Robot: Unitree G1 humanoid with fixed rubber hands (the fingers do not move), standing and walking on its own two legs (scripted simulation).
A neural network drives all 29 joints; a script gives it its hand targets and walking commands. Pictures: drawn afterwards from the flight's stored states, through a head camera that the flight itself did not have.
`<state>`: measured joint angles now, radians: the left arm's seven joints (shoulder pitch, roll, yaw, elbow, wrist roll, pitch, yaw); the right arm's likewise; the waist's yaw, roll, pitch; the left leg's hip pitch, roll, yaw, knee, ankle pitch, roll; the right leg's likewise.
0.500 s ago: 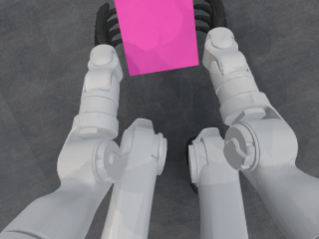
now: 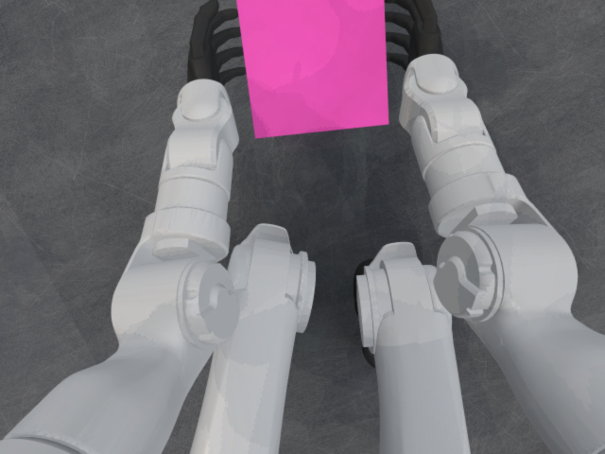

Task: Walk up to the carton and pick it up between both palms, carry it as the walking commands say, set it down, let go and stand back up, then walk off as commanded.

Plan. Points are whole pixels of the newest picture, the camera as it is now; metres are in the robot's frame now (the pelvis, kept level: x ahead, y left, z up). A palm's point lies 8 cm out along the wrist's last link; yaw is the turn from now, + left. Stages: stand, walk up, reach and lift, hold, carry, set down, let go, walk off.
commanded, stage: set down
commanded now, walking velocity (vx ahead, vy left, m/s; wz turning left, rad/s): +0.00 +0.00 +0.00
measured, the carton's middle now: (310, 37) +0.56 +0.06 -0.25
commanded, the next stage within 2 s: none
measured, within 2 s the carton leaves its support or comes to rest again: rests again in 0.80 s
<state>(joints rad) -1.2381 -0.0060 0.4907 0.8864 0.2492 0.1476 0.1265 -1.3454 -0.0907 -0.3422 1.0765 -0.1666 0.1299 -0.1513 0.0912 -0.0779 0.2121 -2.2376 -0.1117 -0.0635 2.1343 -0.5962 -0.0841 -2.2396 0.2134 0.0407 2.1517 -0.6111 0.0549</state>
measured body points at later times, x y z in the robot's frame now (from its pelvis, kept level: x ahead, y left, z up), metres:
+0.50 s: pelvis +0.00 +0.00 +0.00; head +0.36 +0.03 +0.28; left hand +0.49 +0.18 -0.18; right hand +0.54 -0.06 -0.18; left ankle +0.11 +0.13 -0.35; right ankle +0.10 -0.11 -0.35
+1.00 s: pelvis +0.00 +0.00 +0.00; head +0.36 +0.02 +0.27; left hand +0.49 +0.22 -0.19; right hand +0.53 -0.09 -0.20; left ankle +0.11 +0.13 -0.35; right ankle +0.10 -0.11 -0.35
